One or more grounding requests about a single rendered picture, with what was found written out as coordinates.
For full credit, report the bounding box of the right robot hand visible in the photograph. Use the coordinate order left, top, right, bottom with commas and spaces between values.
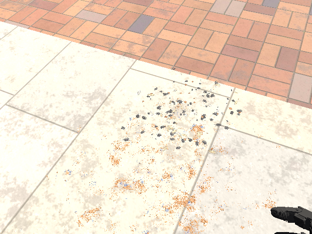
270, 206, 312, 234

